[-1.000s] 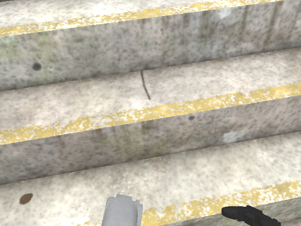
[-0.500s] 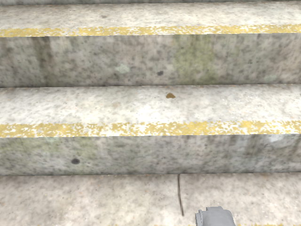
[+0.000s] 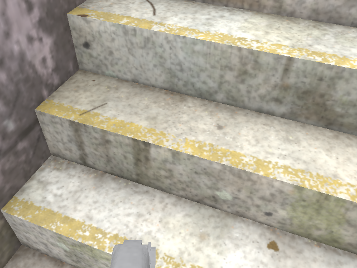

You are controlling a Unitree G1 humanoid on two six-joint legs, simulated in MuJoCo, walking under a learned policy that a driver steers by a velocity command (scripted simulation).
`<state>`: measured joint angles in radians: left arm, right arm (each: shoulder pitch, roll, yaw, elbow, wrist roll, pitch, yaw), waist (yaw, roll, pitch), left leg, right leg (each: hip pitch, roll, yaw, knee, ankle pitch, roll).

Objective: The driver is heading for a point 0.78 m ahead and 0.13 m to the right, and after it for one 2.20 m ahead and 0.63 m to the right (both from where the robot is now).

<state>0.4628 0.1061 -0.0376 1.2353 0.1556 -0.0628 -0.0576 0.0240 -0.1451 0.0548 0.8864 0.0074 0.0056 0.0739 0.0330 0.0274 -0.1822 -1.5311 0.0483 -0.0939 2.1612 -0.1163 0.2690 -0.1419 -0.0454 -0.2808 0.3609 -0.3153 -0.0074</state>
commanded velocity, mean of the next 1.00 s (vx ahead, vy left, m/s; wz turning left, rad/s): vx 0.50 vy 0.00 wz -0.29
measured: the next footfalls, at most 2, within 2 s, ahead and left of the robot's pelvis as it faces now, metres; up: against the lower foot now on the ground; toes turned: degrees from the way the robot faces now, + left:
left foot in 0.14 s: +0.27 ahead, +0.14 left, +0.20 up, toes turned +9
right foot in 0.64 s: +0.43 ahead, -0.10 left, +0.40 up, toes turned -11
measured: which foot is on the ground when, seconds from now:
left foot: up 0.00-0.12, down 0.14-0.74, up 0.76-1.00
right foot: down 0.00-0.16, up 0.18-0.62, down 0.64-1.00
